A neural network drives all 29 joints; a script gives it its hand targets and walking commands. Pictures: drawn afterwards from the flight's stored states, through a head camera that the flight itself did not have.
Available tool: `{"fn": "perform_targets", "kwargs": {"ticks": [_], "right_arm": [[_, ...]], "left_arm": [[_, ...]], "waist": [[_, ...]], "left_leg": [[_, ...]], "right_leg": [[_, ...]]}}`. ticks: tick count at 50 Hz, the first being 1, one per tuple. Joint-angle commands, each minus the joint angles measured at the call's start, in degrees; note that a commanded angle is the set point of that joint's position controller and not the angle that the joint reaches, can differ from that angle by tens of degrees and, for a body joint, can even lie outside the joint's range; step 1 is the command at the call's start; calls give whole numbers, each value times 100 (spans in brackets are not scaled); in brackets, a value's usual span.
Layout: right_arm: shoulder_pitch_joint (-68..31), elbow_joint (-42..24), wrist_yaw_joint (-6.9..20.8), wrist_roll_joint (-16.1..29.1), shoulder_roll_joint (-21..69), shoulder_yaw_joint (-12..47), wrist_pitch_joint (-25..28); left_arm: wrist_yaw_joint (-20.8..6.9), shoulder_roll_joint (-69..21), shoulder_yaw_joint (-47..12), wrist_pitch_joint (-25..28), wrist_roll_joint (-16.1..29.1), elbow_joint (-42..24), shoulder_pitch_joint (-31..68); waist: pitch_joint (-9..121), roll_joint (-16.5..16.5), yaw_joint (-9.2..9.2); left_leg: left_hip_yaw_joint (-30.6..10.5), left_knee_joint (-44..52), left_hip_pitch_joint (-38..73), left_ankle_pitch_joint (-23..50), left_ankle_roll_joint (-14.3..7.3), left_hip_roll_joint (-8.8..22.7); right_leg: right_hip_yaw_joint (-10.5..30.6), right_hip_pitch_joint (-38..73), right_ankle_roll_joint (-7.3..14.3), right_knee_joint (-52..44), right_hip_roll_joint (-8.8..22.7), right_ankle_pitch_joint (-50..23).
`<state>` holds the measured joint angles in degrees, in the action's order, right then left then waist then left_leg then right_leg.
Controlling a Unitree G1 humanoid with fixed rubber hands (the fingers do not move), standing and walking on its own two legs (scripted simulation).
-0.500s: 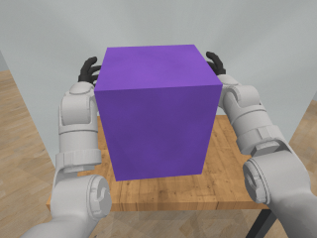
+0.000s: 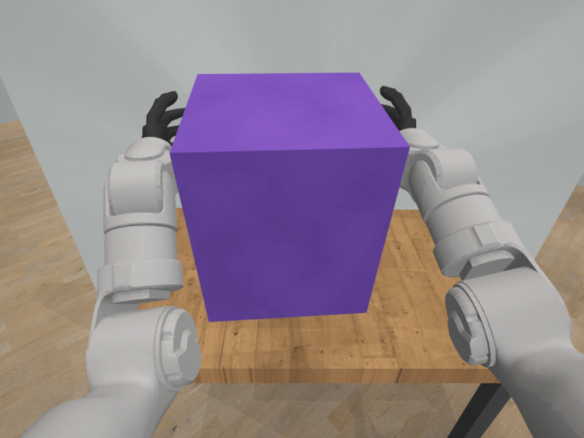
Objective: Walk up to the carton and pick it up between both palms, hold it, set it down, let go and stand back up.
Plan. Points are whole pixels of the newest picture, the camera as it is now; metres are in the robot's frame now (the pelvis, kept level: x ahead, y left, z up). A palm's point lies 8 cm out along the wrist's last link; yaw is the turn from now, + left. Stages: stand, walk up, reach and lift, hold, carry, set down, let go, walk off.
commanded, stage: hold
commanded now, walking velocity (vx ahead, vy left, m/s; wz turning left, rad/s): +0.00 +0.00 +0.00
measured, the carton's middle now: (284, 196) +0.36 +0.01 +0.23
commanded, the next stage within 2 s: set down in 0.82 s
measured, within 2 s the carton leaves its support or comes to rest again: neither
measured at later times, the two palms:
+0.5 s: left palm (161, 155) +0.38 +0.16 +0.28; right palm (400, 146) +0.38 -0.15 +0.28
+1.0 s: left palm (161, 141) +0.38 +0.16 +0.30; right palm (404, 136) +0.38 -0.15 +0.30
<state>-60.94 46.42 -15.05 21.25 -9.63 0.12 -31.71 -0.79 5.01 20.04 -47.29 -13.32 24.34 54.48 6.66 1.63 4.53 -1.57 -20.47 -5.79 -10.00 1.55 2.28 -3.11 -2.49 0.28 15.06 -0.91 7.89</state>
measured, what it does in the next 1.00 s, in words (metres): stands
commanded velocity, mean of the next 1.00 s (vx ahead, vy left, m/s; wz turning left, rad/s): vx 0.00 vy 0.00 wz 0.00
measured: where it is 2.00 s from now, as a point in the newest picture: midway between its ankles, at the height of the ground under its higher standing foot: outside the picture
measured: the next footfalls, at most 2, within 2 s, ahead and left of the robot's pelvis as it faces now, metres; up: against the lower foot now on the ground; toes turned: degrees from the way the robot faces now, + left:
none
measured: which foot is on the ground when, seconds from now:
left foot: down 0.00-1.00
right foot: down 0.00-1.00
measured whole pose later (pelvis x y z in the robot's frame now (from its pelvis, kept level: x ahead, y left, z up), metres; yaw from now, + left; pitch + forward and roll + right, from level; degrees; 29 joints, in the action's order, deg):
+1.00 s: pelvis +0.00 +0.00 +0.00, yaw +0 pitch -5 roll -1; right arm -60.8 44.7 -14.7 18.3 -8.1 -3.1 -29.5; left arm -1.0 4.7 21.3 -44.1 -13.7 23.7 55.1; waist 6.1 2.0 5.5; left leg -1.6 -20.3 -4.9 -10.2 1.4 2.0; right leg -3.0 -2.0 0.2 15.6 -0.7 8.5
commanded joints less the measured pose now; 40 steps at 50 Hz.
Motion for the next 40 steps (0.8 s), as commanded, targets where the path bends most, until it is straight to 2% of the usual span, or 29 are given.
{"fn": "perform_targets", "kwargs": {"ticks": [1, 3, 5, 7, 9, 13, 16, 19, 27, 31, 34, 40], "right_arm": [[-4383, -1830, 645, 833, 3801, 1236, 118], [-4233, -1781, 641, 824, 3763, 1222, 91], [-4176, -1696, 643, 822, 3739, 1277, 54], [-4211, -1788, 639, 862, 3733, 1307, 72], [-4184, -1770, 632, 901, 3724, 1357, 45], [-4303, -2263, 623, 1023, 3840, 1460, 94], [-4206, -2241, 623, 985, 3898, 1465, 67], [-4200, -2086, 645, 871, 3811, 1354, 43], [-4270, -1929, 643, 801, 3790, 1333, 19], [-4313, -1932, 633, 831, 3853, 1354, 32], [-4266, -1780, 640, 806, 3828, 1295, 18], [-4355, -1878, 632, 837, 3839, 1275, 40]], "left_arm": [[-686, -3514, -2120, 367, 852, -561, 3855], [-693, -3478, -2092, 344, 835, -596, 3751], [-731, -3412, -1978, 302, 751, -493, 3598], [-747, -3438, -2042, 293, 752, -631, 3662], [-748, -3356, -1941, 264, 682, -584, 3563], [-684, -3549, -2244, 268, 892, -1075, 3718], [-666, -3532, -2310, 273, 920, -1139, 3716], [-670, -3508, -2238, 228, 824, -955, 3699], [-736, -3435, -2094, 228, 769, -645, 3687], [-742, -3425, -2049, 260, 786, -635, 3699], [-748, -3379, -2009, 267, 754, -560, 3690], [-739, -3434, -2074, 310, 845, -626, 3846]], "waist": [[1755, -413, 102], [1669, -404, 121], [1518, -288, 55], [1565, -362, 41], [1484, -287, -1], [1909, -357, 49], [1874, -336, 69], [1631, -404, 56], [1504, -273, 43], [1637, -227, 16], [1559, -219, 29], [1707, -333, 77]], "left_leg": [[74, 138, 329, 1167, 167, -445], [75, 149, 351, 1154, 172, -444], [116, 200, 280, 1141, 130, -455], [100, 190, 290, 1277, 142, -436], [109, 179, 309, 1341, 129, -448], [85, 17, 524, 1730, 201, -445], [101, 43, 504, 1600, 178, -462], [98, 150, 362, 1277, 146, -444], [116, 242, 206, 964, 89, -433], [129, 212, 207, 1065, 83, -457], [123, 240, 187, 953, 86, -432], [112, 173, 217, 1096, 111, -451]], "right_leg": [[182, 693, -250, -19, -390, -951], [180, 700, -254, -36, -381, -947], [207, 768, -272, -55, -370, -960], [194, 804, -257, -14, -398, -1024], [189, 818, -277, -25, -393, -1070], [170, 831, -251, 31, -441, -1320], [182, 772, -261, 18, -418, -1274], [189, 712, -256, -26, -388, -996], [187, 766, -271, -43, -356, -852], [215, 813, -285, -5, -358, -980], [198, 743, -283, -25, -374, -820], [209, 729, -268, 5, -359, -979]]}}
